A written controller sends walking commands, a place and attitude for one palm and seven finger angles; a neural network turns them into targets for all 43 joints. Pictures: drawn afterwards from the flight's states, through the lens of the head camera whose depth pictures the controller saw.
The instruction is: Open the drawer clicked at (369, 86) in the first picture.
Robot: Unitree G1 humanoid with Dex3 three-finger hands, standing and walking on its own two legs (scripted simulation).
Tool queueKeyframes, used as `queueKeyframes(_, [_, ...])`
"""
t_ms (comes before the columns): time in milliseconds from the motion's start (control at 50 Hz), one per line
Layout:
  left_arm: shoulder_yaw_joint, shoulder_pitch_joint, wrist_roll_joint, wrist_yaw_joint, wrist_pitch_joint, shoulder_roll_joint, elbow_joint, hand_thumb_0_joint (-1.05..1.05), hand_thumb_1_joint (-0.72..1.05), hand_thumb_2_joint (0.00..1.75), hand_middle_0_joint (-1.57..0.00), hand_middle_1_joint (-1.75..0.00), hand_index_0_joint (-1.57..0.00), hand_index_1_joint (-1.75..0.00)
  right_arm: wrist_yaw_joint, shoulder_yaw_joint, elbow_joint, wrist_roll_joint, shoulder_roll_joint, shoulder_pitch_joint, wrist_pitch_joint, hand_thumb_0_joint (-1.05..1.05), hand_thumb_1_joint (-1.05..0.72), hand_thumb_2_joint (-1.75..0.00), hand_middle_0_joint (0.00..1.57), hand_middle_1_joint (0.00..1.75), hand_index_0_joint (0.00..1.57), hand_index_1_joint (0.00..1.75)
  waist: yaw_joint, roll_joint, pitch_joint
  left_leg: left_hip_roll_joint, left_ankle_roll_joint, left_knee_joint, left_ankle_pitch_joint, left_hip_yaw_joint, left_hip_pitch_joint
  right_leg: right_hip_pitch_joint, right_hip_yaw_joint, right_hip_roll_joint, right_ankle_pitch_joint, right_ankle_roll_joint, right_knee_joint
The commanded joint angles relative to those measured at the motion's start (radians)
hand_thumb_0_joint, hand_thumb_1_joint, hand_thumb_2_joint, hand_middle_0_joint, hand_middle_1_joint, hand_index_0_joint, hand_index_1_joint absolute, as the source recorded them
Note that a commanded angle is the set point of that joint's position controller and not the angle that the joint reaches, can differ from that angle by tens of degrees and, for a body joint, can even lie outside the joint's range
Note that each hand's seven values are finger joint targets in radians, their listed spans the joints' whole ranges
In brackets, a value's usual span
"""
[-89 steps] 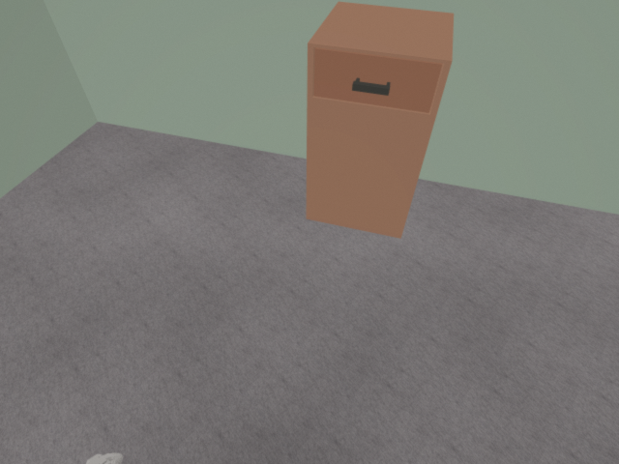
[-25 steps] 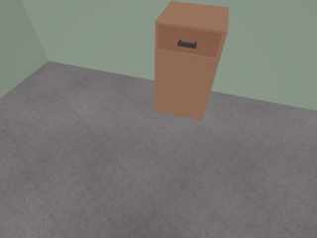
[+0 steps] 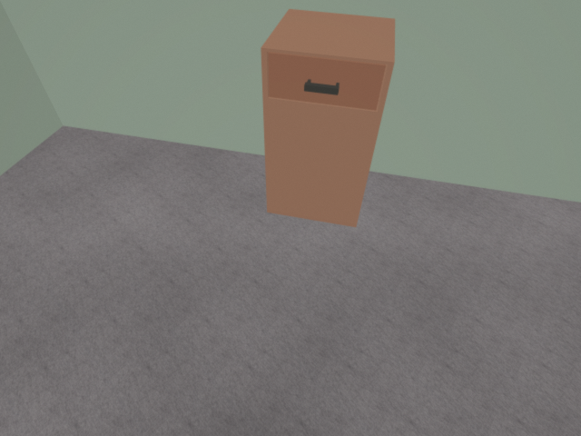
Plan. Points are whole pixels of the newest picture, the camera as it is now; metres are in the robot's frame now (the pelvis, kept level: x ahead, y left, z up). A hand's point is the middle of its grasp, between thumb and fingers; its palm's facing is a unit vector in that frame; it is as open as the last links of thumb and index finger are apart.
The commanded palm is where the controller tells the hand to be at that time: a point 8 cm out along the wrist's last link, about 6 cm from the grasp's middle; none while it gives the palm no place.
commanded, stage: walk to a spot facing it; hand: left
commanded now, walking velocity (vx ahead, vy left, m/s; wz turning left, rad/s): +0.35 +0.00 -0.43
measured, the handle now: (322, 86) +1.20 -0.02 -0.07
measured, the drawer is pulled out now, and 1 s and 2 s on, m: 0.00 0.00 0.00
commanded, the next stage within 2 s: turn to face it in 0.88 s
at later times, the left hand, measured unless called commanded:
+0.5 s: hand out of the picture +0.11 +0.22 -0.19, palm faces -0.09 -0.98 -0.16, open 7.3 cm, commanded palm none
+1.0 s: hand (294, 239) +0.58 +0.03 -0.15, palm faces -0.55 -0.80 -0.23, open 7.3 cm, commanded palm none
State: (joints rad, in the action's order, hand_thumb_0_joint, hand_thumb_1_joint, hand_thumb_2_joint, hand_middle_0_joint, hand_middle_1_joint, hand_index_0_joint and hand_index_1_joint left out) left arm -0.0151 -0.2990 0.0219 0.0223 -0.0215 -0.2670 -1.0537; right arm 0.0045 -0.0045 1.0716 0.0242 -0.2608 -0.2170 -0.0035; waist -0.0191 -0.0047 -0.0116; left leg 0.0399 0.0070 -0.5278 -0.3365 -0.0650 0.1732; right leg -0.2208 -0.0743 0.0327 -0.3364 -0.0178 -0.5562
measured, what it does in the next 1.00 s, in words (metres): walks ahead, turning right: left foot, then right foot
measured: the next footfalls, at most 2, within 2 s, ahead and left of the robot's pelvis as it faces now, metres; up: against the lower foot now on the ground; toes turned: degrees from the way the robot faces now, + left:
left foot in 0.44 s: +0.30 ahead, +0.13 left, +0.00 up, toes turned -4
right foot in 0.96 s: +0.38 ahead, -0.19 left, +0.00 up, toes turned -36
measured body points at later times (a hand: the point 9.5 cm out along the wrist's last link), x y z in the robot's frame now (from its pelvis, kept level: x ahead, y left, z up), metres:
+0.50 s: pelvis +0.17 +0.03 -0.02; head +0.20 +0.06 +0.43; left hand +0.12 +0.27 -0.18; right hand +0.28 -0.21 -0.13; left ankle +0.27 +0.13 -0.74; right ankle +0.00 -0.09 -0.68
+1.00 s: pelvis +0.33 -0.04 -0.02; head +0.36 -0.07 +0.43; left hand +0.60 +0.08 -0.14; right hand +0.13 -0.21 -0.17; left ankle +0.28 +0.13 -0.68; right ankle +0.35 -0.17 -0.74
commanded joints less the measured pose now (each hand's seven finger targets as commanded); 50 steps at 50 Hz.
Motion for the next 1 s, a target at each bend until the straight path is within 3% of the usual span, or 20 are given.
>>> queueKeyframes(0, [-0.038, -0.008, 0.000, 0.005, 0.041, -0.074, 0.095, 0.00, 0.90, 0.90, -0.20, -0.30, -0.20, -0.30, -0.017, -0.066, -0.057, -0.009, -0.203, -0.064, -0.035, 0.00, -0.90, -0.90, 0.20, 0.30, 0.20, 0.30, 0.022, 0.160, 0.108, 0.251, -0.136, 0.183, -0.187, 0.262, -0.036, -0.237, 0.033, -0.002, -0.087, -0.030, -0.103])
queueKeyframes(60, [-0.049, -0.114, 0.005, 0.004, 0.055, -0.051, 0.070, 0.00, 0.90, 0.90, -0.20, -0.30, -0.20, -0.30, -0.018, -0.065, -0.070, -0.008, -0.161, -0.037, -0.042, 0.00, -0.90, -0.90, 0.20, 0.30, 0.20, 0.30, -0.036, 0.070, 0.105, 0.197, -0.092, -0.042, -0.009, 0.121, 0.095, -0.051, 0.016, -0.031, -0.006, -0.047, 0.003])
queueKeyframes(100, [-0.079, -0.347, 0.004, -0.022, 0.077, -0.173, -0.011, 0.00, 0.90, 0.90, -0.20, -0.30, -0.20, -0.30, -0.010, -0.042, -0.164, -0.010, -0.056, 0.127, -0.055, 0.00, -0.90, -0.90, 0.20, 0.30, 0.20, 0.30, -0.126, -0.391, 0.103, -0.011, 0.015, -0.559, -0.256, -0.083, 0.582, 0.300, -0.547, -0.335, 0.329, -0.214, 0.260])
queueKeyframes(120, [-0.071, -0.400, -0.001, -0.039, 0.080, -0.150, -0.021, 0.00, 0.90, 0.90, -0.20, -0.30, -0.20, -0.30, -0.013, -0.039, -0.191, -0.004, -0.069, 0.209, -0.064, 0.00, -0.90, -0.90, 0.20, 0.30, 0.20, 0.30, -0.148, -0.234, 0.129, 0.021, 0.014, -0.651, -0.257, 0.019, 0.666, 0.324, -0.628, -0.373, 0.507, -0.278, 0.259])
queueKeyframes(160, [-0.063, -0.336, 0.009, -0.050, 0.081, -0.113, -0.009, 0.00, 0.90, 0.90, -0.20, -0.30, -0.20, -0.30, -0.009, -0.044, -0.183, -0.003, -0.042, 0.197, -0.069, 0.00, -0.90, -0.90, 0.20, 0.30, 0.20, 0.30, -0.089, -0.047, 0.106, 0.070, 0.017, -0.659, -0.179, 0.052, 0.687, 0.350, -0.482, -0.342, 0.509, -0.274, 0.199])
queueKeyframes(320, [-0.067, -0.160, 0.009, -0.047, 0.088, -0.085, 0.019, 0.00, 0.90, 0.90, -0.20, -0.30, -0.20, -0.30, 0.023, -0.050, -0.195, -0.021, 0.021, 0.146, -0.055, 0.00, -0.90, -0.90, 0.20, 0.30, 0.20, 0.30, 0.011, -0.158, 0.103, 0.020, 0.021, -0.221, 0.093, -0.031, 0.255, 0.010, -0.208, -0.196, 0.364, -0.138, 0.289])
queueKeyframes(380, [-0.079, -0.134, -0.003, -0.041, 0.087, -0.078, 0.022, 0.00, 0.90, 0.90, -0.20, -0.30, -0.20, -0.30, -0.006, -0.069, -0.128, -0.016, -0.036, -0.077, -0.068, 0.00, -0.90, -0.90, 0.20, 0.30, 0.20, 0.30, 0.105, -0.086, 0.006, -0.014, 0.002, -0.024, 0.180, -0.042, -0.129, -0.070, -0.152, -0.119, 0.498, -0.090, 0.026])
queueKeyframes(400, [-0.078, -0.157, -0.007, -0.034, 0.085, -0.040, 0.031, 0.00, 0.90, 0.90, -0.20, -0.30, -0.20, -0.30, -0.021, -0.089, -0.096, -0.007, -0.113, -0.218, -0.071, 0.00, -0.90, -0.90, 0.20, 0.30, 0.20, 0.30, 0.152, 0.036, -0.102, 0.112, -0.028, -0.001, 0.131, 0.086, -0.356, -0.189, -0.104, -0.066, 0.364, -0.062, -0.197])
queueKeyframes(420, [-0.077, -0.182, -0.017, -0.020, 0.081, 0.019, 0.053, 0.00, 0.90, 0.90, -0.20, -0.30, -0.20, -0.30, -0.026, -0.113, -0.076, 0.007, -0.217, -0.331, -0.074, 0.00, -0.90, -0.90, 0.20, 0.30, 0.20, 0.30, 0.169, 0.322, -0.195, 0.419, -0.126, 0.144, 0.053, 0.464, -0.451, -0.349, 0.042, 0.050, -0.183, -0.015, -0.558])
queueKeyframes(440, [-0.074, -0.137, -0.009, -0.019, 0.084, 0.014, 0.084, 0.00, 0.90, 0.90, -0.20, -0.30, -0.20, -0.30, -0.022, -0.102, -0.091, 0.000, -0.213, -0.290, -0.063, 0.00, -0.90, -0.90, 0.20, 0.30, 0.20, 0.30, 0.145, 0.246, -0.132, 0.501, -0.191, 0.276, -0.165, 0.589, -0.295, -0.401, 0.020, 0.016, -0.249, -0.025, -0.721])
queueKeyframes(460, [-0.071, -0.077, 0.000, -0.019, 0.076, 0.024, 0.095, 0.00, 0.90, 0.90, -0.20, -0.30, -0.20, -0.30, -0.021, -0.092, -0.110, -0.002, -0.158, -0.186, -0.064, 0.00, -0.90, -0.90, 0.20, 0.30, 0.20, 0.30, 0.118, 0.202, -0.024, 0.485, -0.185, 0.333, -0.340, 0.545, -0.134, -0.444, 0.029, -0.039, -0.188, -0.028, -0.814])
queueKeyframes(500, [-0.075, -0.051, 0.013, 0.004, 0.056, 0.027, 0.099, 0.00, 0.90, 0.90, -0.20, -0.30, -0.20, -0.30, -0.023, -0.068, -0.136, 0.000, -0.052, -0.059, -0.072, 0.00, -0.90, -0.90, 0.20, 0.30, 0.20, 0.30, 0.048, 0.177, 0.117, 0.402, -0.134, 0.351, -0.297, 0.353, 0.062, -0.453, 0.047, -0.121, -0.056, -0.018, -0.802])
queueKeyframes(560, [-0.079, -0.080, 0.017, 0.017, 0.018, 0.055, 0.102, 0.00, 0.90, 0.90, -0.20, -0.30, -0.20, -0.30, -0.028, -0.062, -0.124, 0.001, -0.016, -0.039, -0.089, 0.00, -0.90, -0.90, 0.20, 0.30, 0.20, 0.30, -0.006, 0.142, 0.079, 0.325, -0.100, 0.341, -0.078, 0.091, 0.128, -0.381, 0.076, -0.143, 0.055, 0.004, -0.723])
queueKeyframes(720, [-0.077, 0.162, 0.018, 0.036, 0.000, 0.043, 0.221, 0.00, 0.90, 0.90, -0.20, -0.30, -0.20, -0.30, -0.023, -0.078, -0.104, 0.000, -0.058, -0.129, -0.092, 0.00, -0.90, -0.90, 0.20, 0.30, 0.20, 0.30, 0.033, 0.069, 0.105, 0.343, -0.137, 0.348, 0.150, -0.079, -0.072, -0.485, 0.114, -0.182, 0.186, 0.042, -0.382])
queueKeyframes(840, [-0.064, 0.286, 0.013, 0.034, 0.012, 0.027, 0.263, 0.00, 0.90, 0.90, -0.20, -0.30, -0.20, -0.30, -0.017, -0.081, -0.088, 0.010, -0.098, -0.188, -0.066, 0.00, -0.90, -0.90, 0.20, 0.30, 0.20, 0.30, 0.075, 0.104, 0.101, 0.340, -0.101, 0.201, 0.478, -0.198, -0.148, -0.327, 0.207, -0.101, 0.111, 0.006, -0.137])
queueKeyframes(880, [-0.067, 0.187, 0.012, 0.029, 0.025, -0.005, 0.237, 0.00, 0.90, 0.90, -0.20, -0.30, -0.20, -0.30, -0.017, -0.084, -0.100, 0.004, -0.130, -0.177, -0.057, 0.00, -0.90, -0.90, 0.20, 0.30, 0.20, 0.30, 0.023, 0.119, 0.018, 0.318, -0.070, -0.025, 0.747, -0.253, -0.158, -0.141, 0.255, -0.037, 0.078, -0.024, -0.043])
queueKeyframes(900, [-0.079, 0.046, 0.013, 0.022, 0.038, -0.052, 0.197, 0.00, 0.90, 0.90, -0.20, -0.30, -0.20, -0.30, -0.011, -0.083, -0.113, -0.002, -0.135, -0.166, -0.052, 0.00, -0.90, -0.90, 0.20, 0.30, 0.20, 0.30, -0.052, 0.063, -0.059, 0.287, -0.027, -0.242, 0.749, -0.288, -0.061, 0.088, 0.272, -0.008, 0.184, -0.039, 0.039])
queueKeyframes(940, [-0.126, -0.153, -0.012, -0.006, 0.052, -0.280, 0.152, 0.00, 0.90, 0.90, -0.20, -0.30, -0.20, -0.30, -0.012, -0.060, -0.187, -0.023, -0.042, -0.150, -0.044, 0.00, -0.90, -0.90, 0.20, 0.30, 0.20, 0.30, -0.106, -0.252, -0.275, 0.067, 0.079, -0.863, -0.319, -0.175, 0.486, 0.532, -0.412, -0.503, 0.874, -0.255, 0.093])
queueKeyframes(960, [-0.120, -0.138, -0.022, -0.021, 0.047, -0.271, 0.152, 0.00, 0.90, 0.90, -0.20, -0.30, -0.20, -0.30, -0.027, -0.060, -0.189, -0.023, -0.066, -0.106, -0.042, 0.00, -0.90, -0.90, 0.20, 0.30, 0.20, 0.30, -0.107, -0.109, -0.268, 0.095, 0.061, -0.881, -0.279, -0.015, 0.481, 0.455, -0.320, -0.474, 0.940, -0.272, 0.094])
queueKeyframes(980, [-0.108, -0.050, -0.018, -0.027, 0.044, -0.233, 0.173, 0.00, 0.90, 0.90, -0.20, -0.30, -0.20, -0.30, -0.029, -0.058, -0.180, -0.023, -0.045, -0.099, -0.036, 0.00, -0.90, -0.90, 0.20, 0.30, 0.20, 0.30, -0.063, -0.122, -0.226, 0.114, 0.059, -0.899, -0.215, 0.022, 0.486, 0.368, -0.294, -0.457, 0.775, -0.258, 0.128])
